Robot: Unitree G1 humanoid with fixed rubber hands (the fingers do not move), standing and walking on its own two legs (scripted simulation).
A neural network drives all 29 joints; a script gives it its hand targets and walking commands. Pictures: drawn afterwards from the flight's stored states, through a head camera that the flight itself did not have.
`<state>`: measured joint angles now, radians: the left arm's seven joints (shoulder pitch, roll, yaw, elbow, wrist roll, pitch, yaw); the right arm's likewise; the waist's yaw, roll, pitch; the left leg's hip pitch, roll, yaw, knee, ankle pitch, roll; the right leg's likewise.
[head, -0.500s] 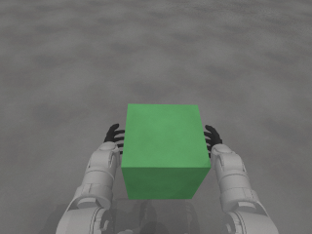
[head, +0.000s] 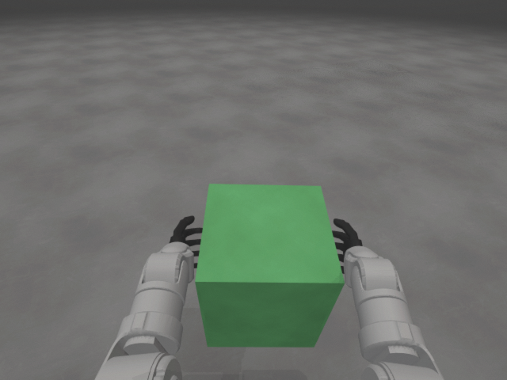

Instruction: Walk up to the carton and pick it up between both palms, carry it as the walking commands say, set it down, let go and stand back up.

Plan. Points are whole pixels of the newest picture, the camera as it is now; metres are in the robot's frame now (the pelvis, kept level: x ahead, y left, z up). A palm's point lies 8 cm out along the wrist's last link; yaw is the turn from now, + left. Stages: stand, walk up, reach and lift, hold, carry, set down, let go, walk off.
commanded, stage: reach and lift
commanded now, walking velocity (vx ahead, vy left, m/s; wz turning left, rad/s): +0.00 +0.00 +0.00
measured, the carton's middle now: (263, 267) +0.34 -0.01 +0.00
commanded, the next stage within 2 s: hold in 1.16 s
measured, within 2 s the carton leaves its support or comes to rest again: neither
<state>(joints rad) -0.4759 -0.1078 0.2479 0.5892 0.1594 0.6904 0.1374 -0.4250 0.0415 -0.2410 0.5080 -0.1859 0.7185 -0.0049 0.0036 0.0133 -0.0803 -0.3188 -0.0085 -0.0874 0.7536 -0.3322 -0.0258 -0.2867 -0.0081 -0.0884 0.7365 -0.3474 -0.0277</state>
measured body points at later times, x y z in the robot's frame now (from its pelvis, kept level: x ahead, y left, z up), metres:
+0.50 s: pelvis +0.00 +0.00 +0.00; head -0.04 +0.00 +0.45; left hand +0.34 +0.15 +0.06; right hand +0.34 -0.16 +0.07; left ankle +0.05 +0.13 -0.71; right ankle +0.04 -0.10 -0.71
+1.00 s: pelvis -0.01 +0.00 +0.01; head -0.08 +0.00 +0.45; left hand +0.31 +0.15 +0.06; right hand +0.31 -0.15 +0.07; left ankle +0.05 +0.13 -0.71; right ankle +0.04 -0.10 -0.71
